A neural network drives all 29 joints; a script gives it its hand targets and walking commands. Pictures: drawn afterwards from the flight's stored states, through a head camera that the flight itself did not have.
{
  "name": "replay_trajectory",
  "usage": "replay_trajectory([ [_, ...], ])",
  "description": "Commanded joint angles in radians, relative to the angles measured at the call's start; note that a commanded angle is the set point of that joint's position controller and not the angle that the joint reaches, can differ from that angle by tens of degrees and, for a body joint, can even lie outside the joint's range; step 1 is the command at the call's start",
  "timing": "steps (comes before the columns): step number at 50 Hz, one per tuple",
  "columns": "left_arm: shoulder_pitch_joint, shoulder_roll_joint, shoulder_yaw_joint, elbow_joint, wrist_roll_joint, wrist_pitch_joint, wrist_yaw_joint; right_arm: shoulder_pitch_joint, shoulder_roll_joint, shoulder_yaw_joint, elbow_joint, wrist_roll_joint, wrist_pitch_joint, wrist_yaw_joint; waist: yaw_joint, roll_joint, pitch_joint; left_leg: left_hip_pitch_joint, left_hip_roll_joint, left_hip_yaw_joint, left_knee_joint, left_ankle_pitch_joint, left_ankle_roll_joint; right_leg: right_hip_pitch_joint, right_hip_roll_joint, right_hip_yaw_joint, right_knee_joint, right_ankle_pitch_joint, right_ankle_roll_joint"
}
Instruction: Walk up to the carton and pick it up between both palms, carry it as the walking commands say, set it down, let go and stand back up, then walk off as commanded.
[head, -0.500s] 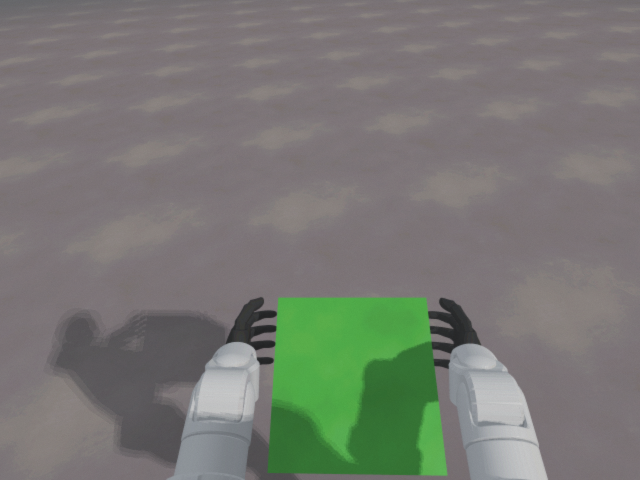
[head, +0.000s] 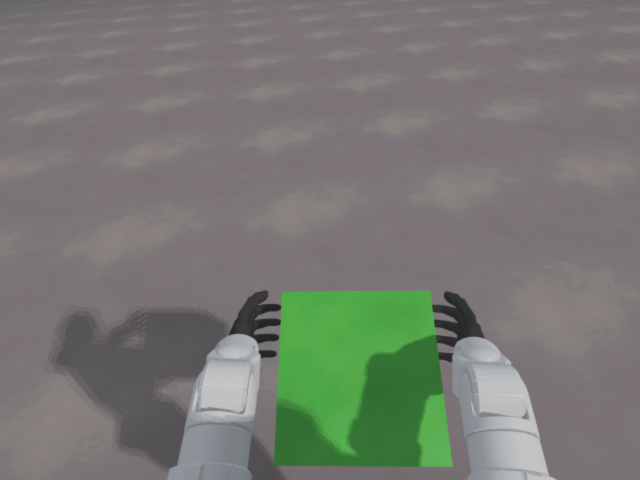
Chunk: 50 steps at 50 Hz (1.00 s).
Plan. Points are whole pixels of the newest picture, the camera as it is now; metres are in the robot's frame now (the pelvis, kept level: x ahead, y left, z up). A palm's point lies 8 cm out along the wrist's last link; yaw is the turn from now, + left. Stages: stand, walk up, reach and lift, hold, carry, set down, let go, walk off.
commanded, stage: hold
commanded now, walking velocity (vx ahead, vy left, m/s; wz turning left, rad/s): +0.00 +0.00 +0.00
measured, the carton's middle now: (354, 379) +0.30 -0.02 -0.05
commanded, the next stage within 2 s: set down in 0.18 s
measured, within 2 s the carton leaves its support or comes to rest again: neither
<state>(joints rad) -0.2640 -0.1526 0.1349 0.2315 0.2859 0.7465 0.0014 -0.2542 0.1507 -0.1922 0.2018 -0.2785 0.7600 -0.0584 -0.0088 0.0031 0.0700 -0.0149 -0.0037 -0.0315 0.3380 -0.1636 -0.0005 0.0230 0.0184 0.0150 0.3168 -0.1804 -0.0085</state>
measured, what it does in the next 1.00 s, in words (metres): stands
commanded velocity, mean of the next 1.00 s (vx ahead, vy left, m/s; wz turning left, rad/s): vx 0.00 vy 0.00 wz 0.00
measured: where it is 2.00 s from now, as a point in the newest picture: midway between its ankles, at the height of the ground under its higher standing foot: outside the picture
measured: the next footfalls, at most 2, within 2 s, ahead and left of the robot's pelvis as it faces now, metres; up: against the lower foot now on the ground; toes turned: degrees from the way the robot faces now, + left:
none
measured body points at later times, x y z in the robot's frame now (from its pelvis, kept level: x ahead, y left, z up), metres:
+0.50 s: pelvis -0.01 +0.01 -0.01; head -0.04 +0.01 +0.44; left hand +0.30 +0.15 +0.01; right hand +0.29 -0.14 +0.01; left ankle +0.03 +0.12 -0.75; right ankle +0.01 -0.12 -0.75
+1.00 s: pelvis -0.04 +0.00 -0.04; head +0.06 +0.01 +0.40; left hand +0.32 +0.15 -0.07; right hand +0.32 -0.14 -0.07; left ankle +0.03 +0.12 -0.75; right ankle +0.01 -0.12 -0.75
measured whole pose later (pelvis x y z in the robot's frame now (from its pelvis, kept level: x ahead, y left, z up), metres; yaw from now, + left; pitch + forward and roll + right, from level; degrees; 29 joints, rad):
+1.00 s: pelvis -0.04 +0.00 -0.04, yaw -1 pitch +11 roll +0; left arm -0.55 -0.20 0.49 0.57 0.41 0.33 0.03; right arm -0.53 0.24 -0.49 0.56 -0.41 0.33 -0.06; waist 0.00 -0.01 0.03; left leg -0.67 -0.03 -0.06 0.71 -0.23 -0.01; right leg -0.64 0.05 0.06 0.71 -0.26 0.00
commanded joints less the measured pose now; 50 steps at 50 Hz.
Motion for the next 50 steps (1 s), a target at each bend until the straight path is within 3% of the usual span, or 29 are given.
replay_trajectory([
  [1,-0.454,-0.914,-0.527,-0.093,-0.270,-0.055,-0.249,-0.452,0.962,0.529,-0.076,0.267,-0.048,0.249,-0.003,-0.015,-0.248,0.132,-0.047,-0.076,-0.007,0.194,0.017,-0.065,0.017,0.089,-0.062,0.146,-0.003],
  [9,-0.438,-0.924,-0.533,-0.098,-0.266,-0.050,-0.238,-0.444,0.935,0.531,-0.084,0.268,-0.048,0.258,-0.001,-0.007,-0.252,0.126,-0.043,-0.074,-0.010,0.192,0.011,-0.067,0.029,0.081,-0.053,0.128,-0.011],
  [10,-0.399,-0.957,-0.483,-0.123,-0.266,-0.053,-0.230,-0.408,1.034,0.579,-0.068,0.283,-0.045,0.271,0.026,-0.042,-0.310,0.094,-0.057,-0.089,0.006,0.240,0.037,-0.053,0.068,0.065,0.004,0.218,-0.004],
  [15,-0.425,-0.962,-0.450,-0.025,-0.241,-0.052,-0.233,-0.410,0.976,0.486,0.002,0.240,-0.071,0.272,-0.003,0.027,-0.254,0.041,-0.063,-0.083,0.015,0.177,0.020,-0.093,0.066,0.073,0.021,0.162,-0.018],
  [19,-0.484,-0.976,-0.401,0.068,-0.222,-0.088,-0.238,-0.477,0.979,0.424,0.080,0.206,-0.105,0.273,-0.013,0.018,-0.247,-0.009,-0.063,-0.080,0.036,0.092,0.020,-0.137,0.066,0.072,0.046,0.079,-0.023],
  [26,-0.606,-0.977,-0.282,0.235,-0.161,-0.183,-0.239,-0.619,1.003,0.317,0.269,0.153,-0.187,0.281,0.004,-0.004,-0.288,-0.084,-0.066,-0.071,0.080,-0.004,0.028,-0.229,0.060,0.071,0.099,-0.031,-0.023],
  [35,-0.723,-0.936,-0.150,0.395,-0.066,-0.300,-0.231,-0.727,0.990,0.187,0.457,0.069,-0.310,0.266,0.010,-0.005,-0.337,-0.222,-0.071,-0.056,0.171,-0.037,0.030,-0.377,0.061,0.074,0.174,-0.081,-0.020],
  [50,-0.783,-0.926,-0.130,0.462,-0.016,-0.459,-0.229,-0.796,0.961,0.200,0.457,0.007,-0.480,0.251,0.005,0.003,-0.573,-0.446,-0.093,-0.031,0.331,0.027,0.017,-0.552,0.089,0.061,0.335,0.002,-0.014],
])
